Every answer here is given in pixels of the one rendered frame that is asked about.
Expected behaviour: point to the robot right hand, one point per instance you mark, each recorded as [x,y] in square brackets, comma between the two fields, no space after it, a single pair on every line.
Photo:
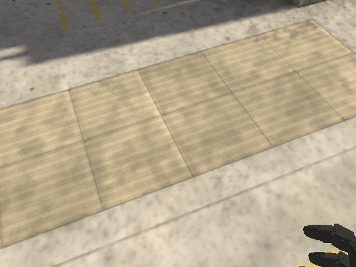
[340,237]

